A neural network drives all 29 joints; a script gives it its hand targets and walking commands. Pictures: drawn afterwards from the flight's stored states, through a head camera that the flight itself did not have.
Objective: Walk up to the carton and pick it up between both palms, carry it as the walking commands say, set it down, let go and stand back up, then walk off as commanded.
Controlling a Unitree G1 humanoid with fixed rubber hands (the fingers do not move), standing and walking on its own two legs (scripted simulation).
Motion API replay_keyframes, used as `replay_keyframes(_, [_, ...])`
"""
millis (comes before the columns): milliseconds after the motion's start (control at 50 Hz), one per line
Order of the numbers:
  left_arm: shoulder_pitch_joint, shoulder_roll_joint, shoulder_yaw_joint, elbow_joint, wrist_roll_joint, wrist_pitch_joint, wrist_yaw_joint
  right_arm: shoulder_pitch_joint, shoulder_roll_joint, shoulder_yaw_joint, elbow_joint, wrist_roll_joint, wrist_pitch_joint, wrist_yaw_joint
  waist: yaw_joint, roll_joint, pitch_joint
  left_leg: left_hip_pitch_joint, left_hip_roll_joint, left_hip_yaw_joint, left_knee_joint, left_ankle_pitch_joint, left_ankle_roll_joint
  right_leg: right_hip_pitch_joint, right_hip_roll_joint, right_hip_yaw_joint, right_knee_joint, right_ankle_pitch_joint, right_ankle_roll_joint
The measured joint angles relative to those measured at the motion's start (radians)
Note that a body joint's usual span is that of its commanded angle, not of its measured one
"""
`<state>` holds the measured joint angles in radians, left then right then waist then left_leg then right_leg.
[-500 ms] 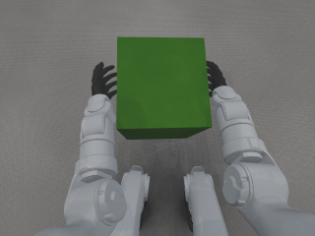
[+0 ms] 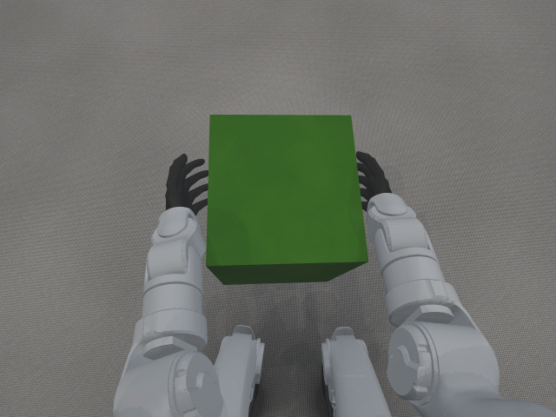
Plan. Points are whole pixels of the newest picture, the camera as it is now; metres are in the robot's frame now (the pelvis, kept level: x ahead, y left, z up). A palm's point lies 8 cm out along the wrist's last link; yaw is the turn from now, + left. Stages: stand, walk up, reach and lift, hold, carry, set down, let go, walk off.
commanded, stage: reach and lift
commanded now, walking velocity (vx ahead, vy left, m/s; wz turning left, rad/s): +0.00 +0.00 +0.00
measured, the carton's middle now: (278, 212) +0.44 +0.03 -0.11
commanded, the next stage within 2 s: none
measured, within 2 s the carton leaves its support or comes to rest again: neither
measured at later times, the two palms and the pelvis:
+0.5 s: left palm (161, 206) +0.39 +0.17 +0.04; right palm (389, 194) +0.42 -0.12 +0.02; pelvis +0.02 +0.00 +0.06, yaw +0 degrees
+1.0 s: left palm (130, 195) +0.37 +0.17 +0.11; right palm (407, 187) +0.40 -0.12 +0.09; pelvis +0.03 +0.00 +0.12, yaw -1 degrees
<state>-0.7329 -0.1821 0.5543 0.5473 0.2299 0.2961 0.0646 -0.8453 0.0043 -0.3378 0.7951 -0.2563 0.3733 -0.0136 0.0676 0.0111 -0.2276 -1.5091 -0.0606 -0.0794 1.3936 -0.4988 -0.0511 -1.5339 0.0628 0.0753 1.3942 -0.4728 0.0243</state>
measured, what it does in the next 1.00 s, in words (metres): rises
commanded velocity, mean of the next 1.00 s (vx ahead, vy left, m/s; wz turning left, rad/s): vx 0.00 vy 0.00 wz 0.00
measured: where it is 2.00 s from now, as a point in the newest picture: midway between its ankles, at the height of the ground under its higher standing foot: (289, 412)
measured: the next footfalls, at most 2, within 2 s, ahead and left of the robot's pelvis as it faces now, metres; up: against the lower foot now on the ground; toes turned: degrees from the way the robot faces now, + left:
none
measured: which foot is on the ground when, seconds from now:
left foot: down 0.00-1.00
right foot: down 0.00-1.00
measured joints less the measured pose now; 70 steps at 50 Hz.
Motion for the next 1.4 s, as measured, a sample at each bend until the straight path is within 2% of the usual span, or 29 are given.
replay_keyframes(480, [0.156,-0.029,-0.046,-0.052,0.010,-0.005,-0.018,0.162,0.048,0.018,-0.072,0.000,-0.007,0.002,0.004,-0.004,0.035,0.312,0.012,-0.011,-0.251,0.063,0.006,0.314,-0.007,-0.001,-0.250,0.059,-0.010])
replay_keyframes(900, [0.244,-0.048,-0.081,-0.104,0.037,0.034,-0.034,0.273,0.083,0.016,-0.135,-0.014,0.009,0.015,0.005,-0.002,0.100,0.616,0.022,-0.010,-0.496,0.146,0.017,0.620,-0.017,0.010,-0.498,0.142,-0.009])
replay_keyframes(1400, [0.300,-0.027,-0.142,-0.099,0.059,0.156,-0.043,0.375,0.107,0.037,-0.194,-0.039,0.124,0.015,0.016,0.004,0.162,1.050,0.033,-0.011,-0.794,0.237,0.023,1.048,-0.031,0.017,-0.779,0.223,-0.016])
